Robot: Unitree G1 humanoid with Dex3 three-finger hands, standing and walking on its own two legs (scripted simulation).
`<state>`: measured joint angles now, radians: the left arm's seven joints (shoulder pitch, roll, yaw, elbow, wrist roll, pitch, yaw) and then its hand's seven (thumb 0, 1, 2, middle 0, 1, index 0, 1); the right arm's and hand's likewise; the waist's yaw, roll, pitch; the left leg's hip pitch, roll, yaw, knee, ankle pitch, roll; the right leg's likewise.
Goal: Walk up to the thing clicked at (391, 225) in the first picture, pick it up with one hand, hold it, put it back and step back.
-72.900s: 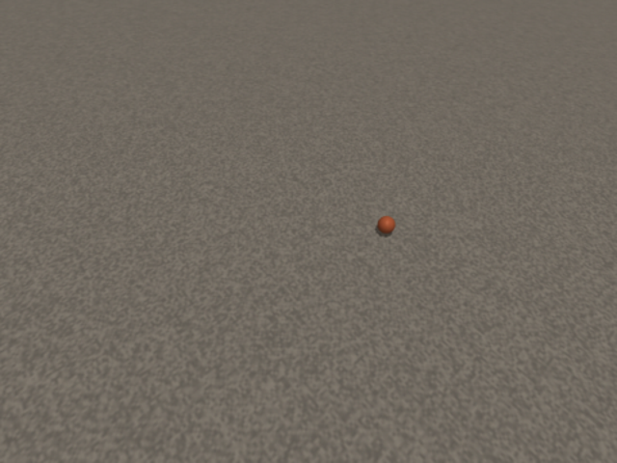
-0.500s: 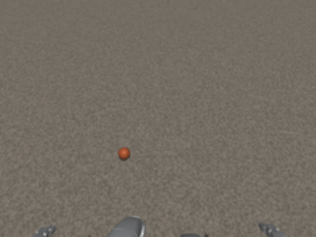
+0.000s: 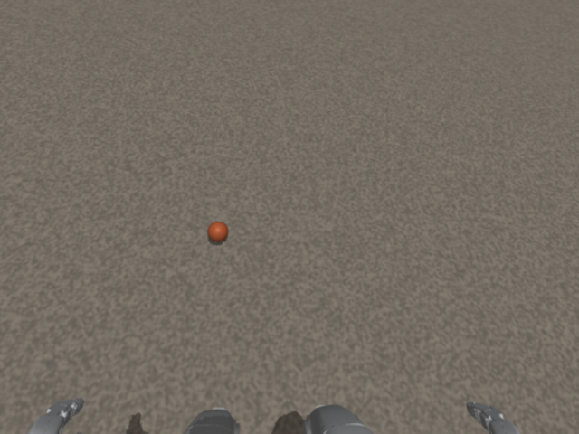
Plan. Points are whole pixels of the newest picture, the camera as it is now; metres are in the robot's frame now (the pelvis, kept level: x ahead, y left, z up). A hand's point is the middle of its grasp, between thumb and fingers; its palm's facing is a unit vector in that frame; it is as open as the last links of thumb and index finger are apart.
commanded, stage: step back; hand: left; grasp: from above
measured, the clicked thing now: (217, 231) +0.82 +0.23 -0.72
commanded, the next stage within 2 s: stand in 1.92 s
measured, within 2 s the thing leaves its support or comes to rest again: neither
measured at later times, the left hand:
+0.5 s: hand out of the picture -0.05 +0.25 -0.15, palm faces +0.04 -0.92 -0.38, open 7.4 cm
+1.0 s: hand out of the picture -0.28 +0.21 -0.13, palm faces +0.07 -0.90 -0.44, open 7.4 cm
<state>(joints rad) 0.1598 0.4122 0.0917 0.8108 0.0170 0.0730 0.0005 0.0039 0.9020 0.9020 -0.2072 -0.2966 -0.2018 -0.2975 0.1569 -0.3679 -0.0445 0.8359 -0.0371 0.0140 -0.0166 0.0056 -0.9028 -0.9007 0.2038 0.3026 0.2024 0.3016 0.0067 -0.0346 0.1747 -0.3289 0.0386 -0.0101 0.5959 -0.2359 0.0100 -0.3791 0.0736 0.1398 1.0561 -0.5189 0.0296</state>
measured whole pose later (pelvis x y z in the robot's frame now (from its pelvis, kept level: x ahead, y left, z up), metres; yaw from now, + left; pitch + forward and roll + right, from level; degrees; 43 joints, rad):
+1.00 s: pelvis -0.32 -0.08 +0.00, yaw +3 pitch -2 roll +1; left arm 0.24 0.37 0.07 0.91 0.05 0.01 -0.01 0.01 0.90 0.90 -0.21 -0.30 -0.21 -0.30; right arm 0.26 -0.43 -0.06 0.95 -0.04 0.05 0.01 0.01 -0.91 -0.90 0.20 0.30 0.20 0.30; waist 0.04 0.04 0.08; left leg -0.40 -0.05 -0.09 0.94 -0.44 -0.03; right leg -0.27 -0.03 -0.03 0.64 -0.34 -0.03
